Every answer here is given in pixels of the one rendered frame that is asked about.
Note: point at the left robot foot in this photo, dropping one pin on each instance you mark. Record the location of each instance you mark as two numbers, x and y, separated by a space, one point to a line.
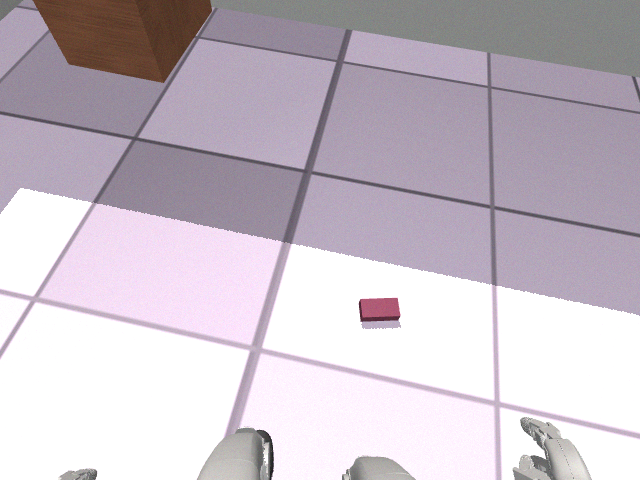
267 437

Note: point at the right robot hand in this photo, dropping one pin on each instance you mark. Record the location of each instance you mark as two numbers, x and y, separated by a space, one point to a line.
563 461

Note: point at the small box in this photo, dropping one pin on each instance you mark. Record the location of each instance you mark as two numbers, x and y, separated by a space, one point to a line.
379 309

